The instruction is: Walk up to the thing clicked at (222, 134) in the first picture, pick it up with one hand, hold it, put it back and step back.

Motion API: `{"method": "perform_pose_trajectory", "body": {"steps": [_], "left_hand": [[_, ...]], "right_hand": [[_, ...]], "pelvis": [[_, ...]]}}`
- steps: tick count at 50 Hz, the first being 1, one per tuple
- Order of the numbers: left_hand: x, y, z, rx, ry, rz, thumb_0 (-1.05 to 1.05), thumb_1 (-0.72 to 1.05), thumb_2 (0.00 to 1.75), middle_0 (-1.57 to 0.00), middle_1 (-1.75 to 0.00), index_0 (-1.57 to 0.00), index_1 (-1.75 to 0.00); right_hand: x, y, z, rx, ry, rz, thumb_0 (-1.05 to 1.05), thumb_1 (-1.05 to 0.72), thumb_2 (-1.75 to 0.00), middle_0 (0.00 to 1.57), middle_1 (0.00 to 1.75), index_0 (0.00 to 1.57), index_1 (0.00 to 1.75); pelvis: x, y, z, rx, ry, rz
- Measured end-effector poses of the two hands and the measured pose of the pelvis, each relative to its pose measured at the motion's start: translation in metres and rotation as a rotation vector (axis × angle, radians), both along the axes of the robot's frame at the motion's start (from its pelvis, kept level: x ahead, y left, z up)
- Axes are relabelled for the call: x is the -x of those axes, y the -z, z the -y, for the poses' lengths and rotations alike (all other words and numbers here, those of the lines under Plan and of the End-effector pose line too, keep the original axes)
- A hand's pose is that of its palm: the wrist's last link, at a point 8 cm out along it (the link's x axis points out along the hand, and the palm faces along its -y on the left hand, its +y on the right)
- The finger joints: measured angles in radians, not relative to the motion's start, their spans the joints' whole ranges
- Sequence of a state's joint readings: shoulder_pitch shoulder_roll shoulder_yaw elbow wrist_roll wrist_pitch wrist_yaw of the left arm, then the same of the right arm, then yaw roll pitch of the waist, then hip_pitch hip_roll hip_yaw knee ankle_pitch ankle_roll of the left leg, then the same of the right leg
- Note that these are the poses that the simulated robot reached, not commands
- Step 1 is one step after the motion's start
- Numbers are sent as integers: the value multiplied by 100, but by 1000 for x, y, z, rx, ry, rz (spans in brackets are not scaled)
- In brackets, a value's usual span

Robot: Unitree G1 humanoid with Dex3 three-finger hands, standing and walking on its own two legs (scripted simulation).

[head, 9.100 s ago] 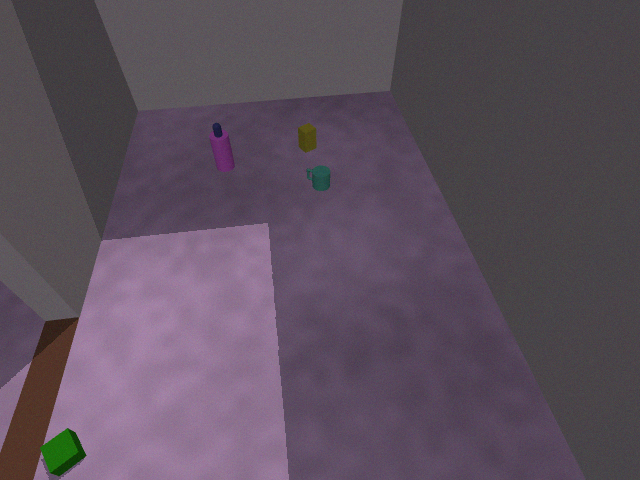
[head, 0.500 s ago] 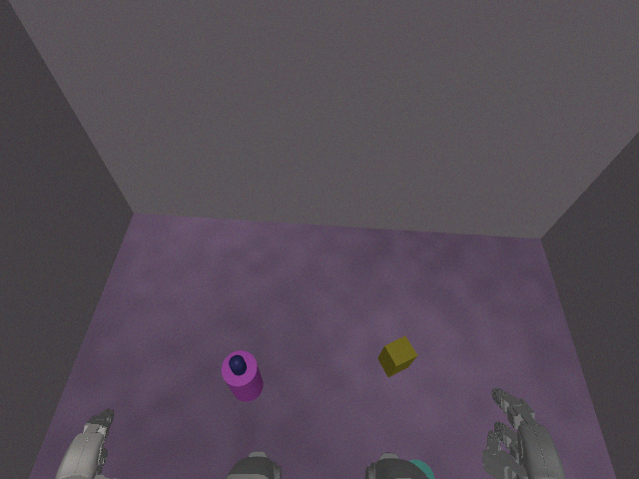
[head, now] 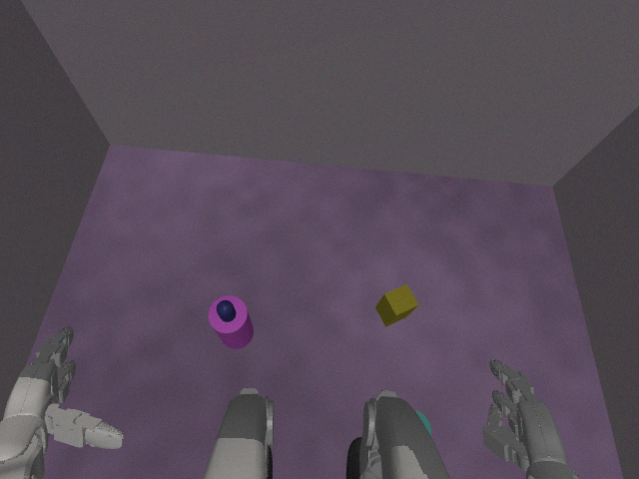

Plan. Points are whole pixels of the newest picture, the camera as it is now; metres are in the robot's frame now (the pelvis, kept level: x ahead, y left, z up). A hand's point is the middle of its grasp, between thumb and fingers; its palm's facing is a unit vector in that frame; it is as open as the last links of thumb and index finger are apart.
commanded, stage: go down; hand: left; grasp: from the side
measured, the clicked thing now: (231, 320) +0.42 +0.20 -0.51
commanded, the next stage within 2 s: none
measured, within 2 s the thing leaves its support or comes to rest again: neither
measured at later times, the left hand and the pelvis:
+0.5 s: hand (91, 343) +0.30 +0.35 -0.17, palm faces +0.11 -0.98 -0.16, open 17.4 cm; pelvis -0.05 +0.00 -0.13, yaw -2 degrees
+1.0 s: hand (92, 331) +0.32 +0.37 -0.21, palm faces +0.09 -0.99 -0.11, open 17.6 cm; pelvis -0.06 +0.00 -0.20, yaw -3 degrees
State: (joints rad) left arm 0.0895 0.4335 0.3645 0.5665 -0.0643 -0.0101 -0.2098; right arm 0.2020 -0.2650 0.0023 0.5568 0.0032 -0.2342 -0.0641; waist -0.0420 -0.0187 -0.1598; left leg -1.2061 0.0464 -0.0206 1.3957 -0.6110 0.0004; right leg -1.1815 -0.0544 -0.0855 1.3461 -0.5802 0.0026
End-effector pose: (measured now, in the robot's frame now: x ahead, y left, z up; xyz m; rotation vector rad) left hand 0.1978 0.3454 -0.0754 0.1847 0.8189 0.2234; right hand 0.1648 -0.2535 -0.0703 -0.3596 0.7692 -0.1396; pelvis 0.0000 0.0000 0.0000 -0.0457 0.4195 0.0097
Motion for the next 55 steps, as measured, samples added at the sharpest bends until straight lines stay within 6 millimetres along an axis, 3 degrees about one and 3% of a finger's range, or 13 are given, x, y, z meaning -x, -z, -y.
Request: {"method": "perform_pose_trajectory", "body": {"steps": [8, 19, 31, 55], "left_hand": [[-42, 36, -20, 13, 80, 200, -1, -55, 3, -9, -6, -8, -6], [-58, 68, -45, 26, 83, 324, -1, -55, 5, -8, -7, -7, -7], [-84, 96, -62, 55, 115, 427, -1, -54, 3, -8, -6, -6, -6], [-104, 129, -80, 83, 134, 545, -1, -56, 3, -7, -2, -5, -3]], "right_hand": [[25, 71, 14, 25, 11, -120, 1, -91, -90, 21, 30, 20, 30], [57, 134, 12, 18, -1, -233, 1, -90, -90, 21, 30, 20, 30], [75, 172, 21, 63, -17, -268, 0, -90, -90, 21, 30, 20, 30], [92, 230, 25, 103, -58, -308, 0, -92, -90, 21, 30, 20, 30]], "pelvis": [[17, 56, 0, 4, 10, -88], [37, 102, 1, 12, 17, -144], [51, 146, 1, 28, 27, -174], [64, 205, 1, 41, 36, -168]]}}
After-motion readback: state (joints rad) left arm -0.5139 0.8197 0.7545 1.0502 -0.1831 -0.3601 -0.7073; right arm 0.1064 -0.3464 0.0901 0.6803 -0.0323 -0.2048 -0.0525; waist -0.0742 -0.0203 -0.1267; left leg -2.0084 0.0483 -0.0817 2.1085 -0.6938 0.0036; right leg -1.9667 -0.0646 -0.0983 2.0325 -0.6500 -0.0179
